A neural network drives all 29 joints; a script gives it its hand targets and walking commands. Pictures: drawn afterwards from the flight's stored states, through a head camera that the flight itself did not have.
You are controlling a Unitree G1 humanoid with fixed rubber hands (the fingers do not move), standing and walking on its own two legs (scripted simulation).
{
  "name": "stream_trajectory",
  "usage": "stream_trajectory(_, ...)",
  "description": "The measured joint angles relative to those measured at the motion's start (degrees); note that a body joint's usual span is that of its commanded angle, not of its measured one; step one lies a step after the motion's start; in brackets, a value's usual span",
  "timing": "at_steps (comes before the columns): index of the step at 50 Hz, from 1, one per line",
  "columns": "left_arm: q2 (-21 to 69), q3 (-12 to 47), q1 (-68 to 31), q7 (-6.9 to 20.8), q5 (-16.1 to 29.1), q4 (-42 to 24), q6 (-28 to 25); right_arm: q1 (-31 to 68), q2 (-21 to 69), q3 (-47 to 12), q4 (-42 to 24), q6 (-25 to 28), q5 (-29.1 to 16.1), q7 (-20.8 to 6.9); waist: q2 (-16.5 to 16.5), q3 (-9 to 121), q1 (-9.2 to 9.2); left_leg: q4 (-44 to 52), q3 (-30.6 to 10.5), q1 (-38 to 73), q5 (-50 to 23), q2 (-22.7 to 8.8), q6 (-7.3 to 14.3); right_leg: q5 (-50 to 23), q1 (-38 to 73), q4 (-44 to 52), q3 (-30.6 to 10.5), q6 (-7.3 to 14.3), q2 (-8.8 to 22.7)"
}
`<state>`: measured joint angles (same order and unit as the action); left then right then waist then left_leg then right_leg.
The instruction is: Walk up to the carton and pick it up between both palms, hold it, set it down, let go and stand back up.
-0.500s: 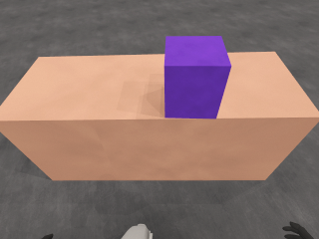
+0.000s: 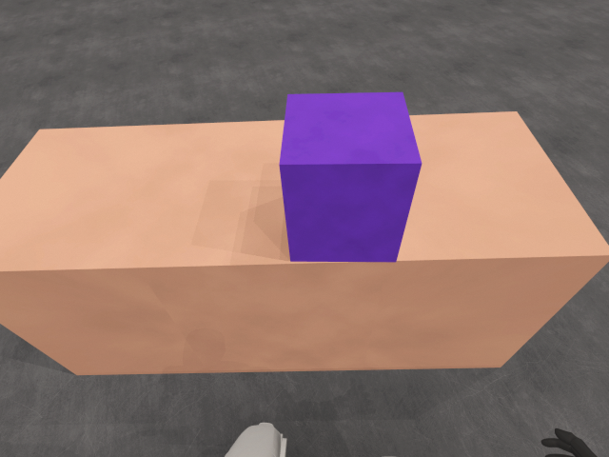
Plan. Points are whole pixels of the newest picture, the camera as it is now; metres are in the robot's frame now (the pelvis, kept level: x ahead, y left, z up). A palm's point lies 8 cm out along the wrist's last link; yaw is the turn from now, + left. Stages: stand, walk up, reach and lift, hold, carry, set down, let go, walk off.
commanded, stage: walk up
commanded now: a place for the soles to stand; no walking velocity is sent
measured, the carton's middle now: (343, 181) +0.58 -0.03 -0.01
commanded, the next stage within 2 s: none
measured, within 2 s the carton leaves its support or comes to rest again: neither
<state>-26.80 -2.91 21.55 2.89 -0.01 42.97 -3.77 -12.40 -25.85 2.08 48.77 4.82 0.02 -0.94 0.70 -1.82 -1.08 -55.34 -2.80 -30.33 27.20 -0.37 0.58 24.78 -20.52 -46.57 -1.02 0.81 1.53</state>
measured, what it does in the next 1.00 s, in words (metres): walks ahead: left foot, then right foot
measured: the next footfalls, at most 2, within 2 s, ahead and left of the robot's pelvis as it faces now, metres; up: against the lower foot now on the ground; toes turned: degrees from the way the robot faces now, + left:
left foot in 0.08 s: +0.14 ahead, +0.16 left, +0.00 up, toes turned -2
right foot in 0.34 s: +0.22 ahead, -0.14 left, +0.00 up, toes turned +0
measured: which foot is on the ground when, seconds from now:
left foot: up 0.00-0.06, down 0.08-0.34, up 0.36-0.70, down 0.72-1.00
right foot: down 0.00-0.10, up 0.12-0.32, down 0.34-1.00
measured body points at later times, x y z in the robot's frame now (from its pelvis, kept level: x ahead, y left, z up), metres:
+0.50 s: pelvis +0.10 -0.05 +0.00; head +0.11 -0.06 +0.45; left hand +0.17 +0.29 -0.08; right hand +0.18 -0.38 -0.11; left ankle +0.12 +0.12 -0.67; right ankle +0.12 -0.14 -0.71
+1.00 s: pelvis +0.13 -0.03 +0.00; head +0.15 -0.04 +0.45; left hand +0.21 +0.30 -0.09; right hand +0.25 -0.36 -0.10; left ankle +0.19 +0.11 -0.71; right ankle +0.14 -0.15 -0.71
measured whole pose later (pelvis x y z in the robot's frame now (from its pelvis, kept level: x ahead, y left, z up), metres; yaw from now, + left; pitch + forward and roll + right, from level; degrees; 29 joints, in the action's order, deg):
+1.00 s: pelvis +0.13 -0.03 +0.00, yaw +1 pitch -1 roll +1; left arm -24.3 -2.9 17.2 0.1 0.0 43.5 -3.3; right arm -10.5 -24.9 2.1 49.1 2.9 0.0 0.2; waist 0.7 -3.4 -1.0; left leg -44.2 -2.4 -25.4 20.8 1.2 -0.5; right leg 24.6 -21.5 -47.2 0.8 0.4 2.3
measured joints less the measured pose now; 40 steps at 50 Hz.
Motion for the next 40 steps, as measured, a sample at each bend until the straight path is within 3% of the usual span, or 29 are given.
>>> stream_trajectory(4, -0.1, 0.0, 0.0, 0.0, 0.0, 0.0, 0.5, 1.2, -0.1, 0.0, 0.0, 1.6, 0.0, 0.4, -0.5, -0.1, 0.03, 11.7, 0.5, 2.7, -6.7, 0.0, -0.1, 1.8, 0.2, -1.2, 0.1, -1.0, 0.2)
stream_trajectory(6, 0.1, 0.0, -0.2, 0.0, 0.0, 0.1, 1.0, -0.1, 0.2, 0.0, 0.1, 2.3, 0.0, 0.9, -0.3, -0.8, 0.05, 11.1, 0.6, 4.1, -11.5, 0.2, -1.2, 2.7, -0.1, -6.4, -0.2, -0.1, 0.0)
stream_trajectory(9, -0.2, 0.0, -1.1, 0.0, 0.0, 0.0, 1.6, -3.8, 0.4, 0.0, 0.1, 2.3, 0.0, 1.1, 0.5, -0.8, 0.03, 11.3, 0.7, 7.3, -9.1, -0.2, -1.2, 3.7, -1.6, -12.7, -0.4, 0.3, -0.8)
stream_trajectory(13, -1.6, 0.0, -2.5, 0.0, 0.0, 0.0, 1.6, -7.2, 0.4, 0.0, 0.1, 2.0, 0.0, 1.0, 2.5, -1.5, 0.19, 11.5, 0.7, 10.0, -7.2, -0.3, -1.2, 3.7, -3.6, -12.6, -0.4, 0.4, 0.9)
stream_trajectory(17, -2.4, 0.0, -2.4, 0.0, 0.0, -0.1, 1.4, -7.7, 0.4, 0.0, 0.0, 0.7, 0.0, 0.4, 3.6, -1.2, 0.19, 11.2, 0.7, 10.8, -5.4, -1.0, -1.2, 3.2, -3.0, -3.8, -0.5, 0.7, 1.5)
stream_trajectory(19, -1.8, 0.0, -2.3, -0.2, 0.0, 0.0, 0.5, -6.9, 0.3, 0.0, 0.1, -0.4, 0.0, 0.5, 2.5, -1.4, 0.16, 6.4, -0.3, 9.4, -2.9, -1.4, -0.8, -1.3, -2.9, -3.2, 0.5, 0.4, 0.5)
stream_trajectory(22, -0.2, 0.0, -1.9, -0.6, 0.0, 0.0, 0.0, -5.1, 0.2, 0.0, 0.0, -1.0, 0.0, 1.0, 1.2, -1.1, 0.08, -2.3, -0.3, 5.1, -2.6, 0.7, -0.7, -1.5, -2.6, -2.2, 1.0, 0.6, 0.2)
stream_trajectory(29, 1.2, 0.0, -1.9, -2.1, 0.0, 0.0, -0.8, -0.2, 0.2, 0.0, 0.0, -1.0, 0.0, 0.9, -1.9, -1.1, 0.10, -3.4, -0.4, -0.6, -2.6, 1.0, -0.7, -0.8, -1.5, -0.1, 1.8, 1.2, -0.2)
stream_trajectory(33, 1.4, 0.0, -1.9, -2.6, 0.0, 0.0, -0.5, 2.6, 0.2, 0.0, 0.0, -1.0, 0.0, 0.9, -2.7, -1.1, 0.14, 0.4, -0.3, -0.9, -2.7, 1.0, -0.7, -0.1, -1.4, -0.1, 1.8, 0.8, -0.4)
stream_trajectory(36, 1.3, 0.0, -2.0, -2.6, 0.0, 0.0, 0.3, 2.7, 0.2, 0.0, 0.0, -0.6, 0.0, 1.2, -2.8, -1.1, 0.16, 11.7, 0.0, 3.3, -8.9, 1.0, 0.1, 1.0, -1.4, -1.4, 2.0, -0.1, -0.4)
stream_trajectory(40, 2.1, 0.0, -3.4, -2.8, 0.0, 0.0, 1.6, 1.4, 1.0, 0.0, 0.2, -0.5, 0.0, 1.5, -1.2, -1.9, 0.12, 11.2, 0.2, 5.0, -9.9, 1.4, -0.6, 5.0, -1.4, -5.1, 1.8, -0.2, -0.1)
